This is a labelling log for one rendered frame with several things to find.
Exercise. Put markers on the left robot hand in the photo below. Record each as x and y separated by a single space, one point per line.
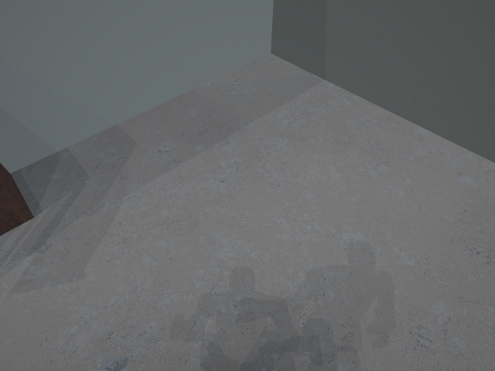
115 364

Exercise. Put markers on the cupboard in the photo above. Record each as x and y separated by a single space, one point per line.
13 208

